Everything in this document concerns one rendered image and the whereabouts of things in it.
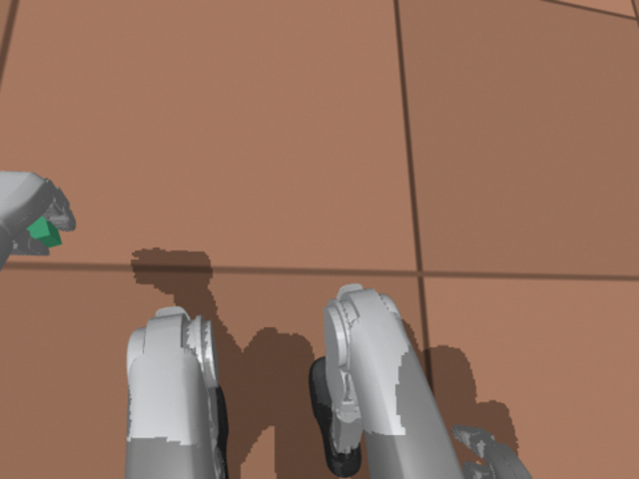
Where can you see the right robot foot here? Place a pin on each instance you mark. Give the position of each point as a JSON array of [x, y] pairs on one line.
[[340, 464]]

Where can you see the left robot hand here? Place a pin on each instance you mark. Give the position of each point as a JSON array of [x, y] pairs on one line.
[[24, 198]]

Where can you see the right robot hand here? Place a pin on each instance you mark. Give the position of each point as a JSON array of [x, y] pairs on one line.
[[501, 461]]

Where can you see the cube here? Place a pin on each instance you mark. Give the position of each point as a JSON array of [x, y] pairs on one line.
[[45, 232]]

